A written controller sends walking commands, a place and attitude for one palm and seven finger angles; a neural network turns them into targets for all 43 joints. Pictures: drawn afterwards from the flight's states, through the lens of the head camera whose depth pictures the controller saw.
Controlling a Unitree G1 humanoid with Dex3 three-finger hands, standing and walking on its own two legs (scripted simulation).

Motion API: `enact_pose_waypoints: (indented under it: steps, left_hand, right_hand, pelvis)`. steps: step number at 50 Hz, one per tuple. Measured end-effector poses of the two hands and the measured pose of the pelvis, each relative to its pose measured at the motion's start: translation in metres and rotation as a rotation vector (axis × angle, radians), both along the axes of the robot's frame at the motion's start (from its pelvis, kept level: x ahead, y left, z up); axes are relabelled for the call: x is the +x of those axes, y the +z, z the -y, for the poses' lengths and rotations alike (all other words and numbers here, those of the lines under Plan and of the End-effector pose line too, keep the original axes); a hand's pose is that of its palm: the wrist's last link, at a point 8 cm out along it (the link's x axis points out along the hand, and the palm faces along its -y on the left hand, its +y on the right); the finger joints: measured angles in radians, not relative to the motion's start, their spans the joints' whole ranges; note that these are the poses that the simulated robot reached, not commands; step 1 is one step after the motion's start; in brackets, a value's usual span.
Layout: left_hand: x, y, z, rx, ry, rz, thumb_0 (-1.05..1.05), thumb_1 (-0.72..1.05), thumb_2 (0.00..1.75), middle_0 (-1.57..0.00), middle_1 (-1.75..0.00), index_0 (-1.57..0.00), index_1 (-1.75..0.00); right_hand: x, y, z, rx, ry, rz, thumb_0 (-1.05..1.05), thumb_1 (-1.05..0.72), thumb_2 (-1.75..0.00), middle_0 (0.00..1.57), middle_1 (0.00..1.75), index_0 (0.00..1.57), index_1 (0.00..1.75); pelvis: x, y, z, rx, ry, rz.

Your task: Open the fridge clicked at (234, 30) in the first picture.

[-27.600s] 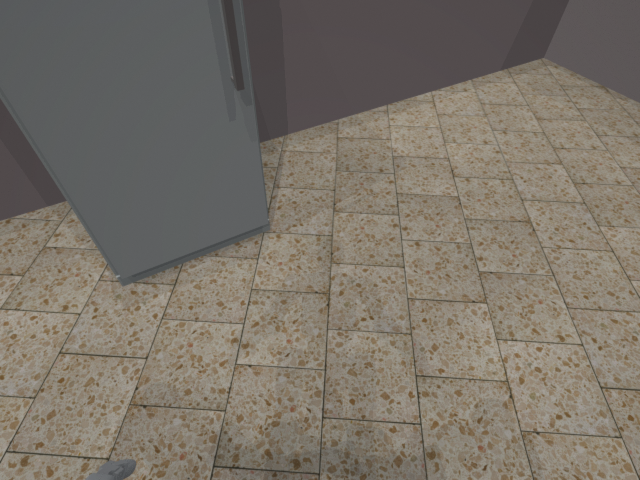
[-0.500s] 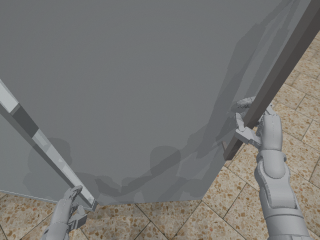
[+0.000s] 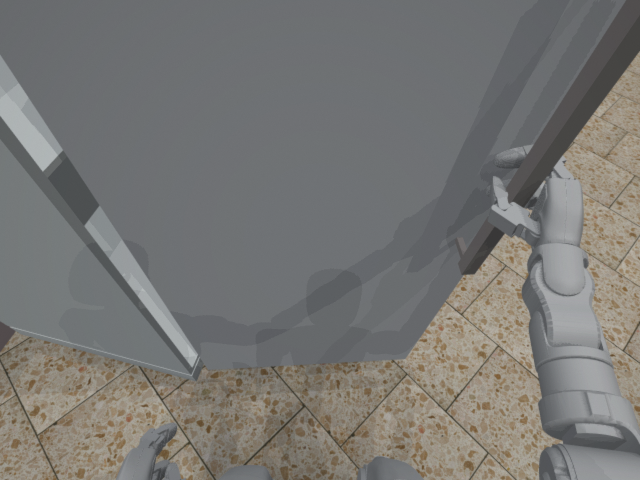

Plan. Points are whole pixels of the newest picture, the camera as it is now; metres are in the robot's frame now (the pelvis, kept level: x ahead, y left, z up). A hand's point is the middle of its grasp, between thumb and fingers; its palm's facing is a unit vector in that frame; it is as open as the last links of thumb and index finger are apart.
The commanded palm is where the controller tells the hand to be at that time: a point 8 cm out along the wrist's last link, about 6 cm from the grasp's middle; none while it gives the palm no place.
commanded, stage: stop walking and hold the door back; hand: right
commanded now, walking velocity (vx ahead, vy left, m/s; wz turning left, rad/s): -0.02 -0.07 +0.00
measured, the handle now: (530, 151) +0.45 -0.19 +0.17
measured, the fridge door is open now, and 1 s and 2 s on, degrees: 73 70 70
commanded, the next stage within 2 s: loosen the grip on the handle in 0.02 s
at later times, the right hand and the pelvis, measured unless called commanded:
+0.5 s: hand (496, 208) +0.42 -0.17 +0.11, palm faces +0.13 +0.98 -0.17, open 12.1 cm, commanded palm +0.39 -0.23 +0.11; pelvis +0.00 -0.03 -0.01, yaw +2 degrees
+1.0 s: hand (515, 209) +0.44 -0.21 +0.10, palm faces +0.18 +0.97 -0.17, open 14.6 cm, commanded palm +0.40 -0.26 +0.10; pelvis +0.01 +0.00 -0.01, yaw +2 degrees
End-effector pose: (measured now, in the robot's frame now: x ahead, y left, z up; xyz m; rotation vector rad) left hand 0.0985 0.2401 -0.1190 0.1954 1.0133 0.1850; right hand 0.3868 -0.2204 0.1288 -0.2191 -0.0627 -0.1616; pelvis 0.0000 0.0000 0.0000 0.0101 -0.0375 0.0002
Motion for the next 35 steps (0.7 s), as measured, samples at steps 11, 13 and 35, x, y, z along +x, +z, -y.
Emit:
enact_pose_waypoints:
  steps: [11, 13, 35]
  left_hand:
    - [0.029, 0.051, -0.017, 0.137, 0.018, 0.203, 0.02, 0.91, 0.89, -0.2, -0.3, -0.2, -0.3]
    - [0.031, 0.055, -0.01, 0.123, 0.007, 0.243, 0.01, 0.91, 0.89, -0.2, -0.3, -0.2, -0.3]
    - [-0.033, -0.001, 0.013, -0.003, 0.024, 0.027, 0.02, 0.9, 0.89, -0.2, -0.31, -0.2, -0.3]
  right_hand:
    - [0.018, -0.004, 0.009, 0.098, 0.096, -0.006, -0.03, -0.58, -0.75, 0.46, 1.4, 0.44, 1.4]
    - [0.018, -0.003, 0.011, 0.112, 0.082, -0.006, -0.03, -0.52, -0.72, 0.46, 1.4, 0.45, 1.4]
    - [0.017, -0.024, 0.007, 0.036, 0.032, 0.034, -0.01, 0.52, -0.22, 0.36, 1.25, 0.31, 1.23]
  pelvis:
    - [0.007, -0.002, 0.024, -0.019, 0.021, -0.05]
    - [0.008, -0.003, 0.028, -0.013, 0.026, -0.065]
    - [0.002, -0.014, 0.017, -0.005, 0.034, -0.133]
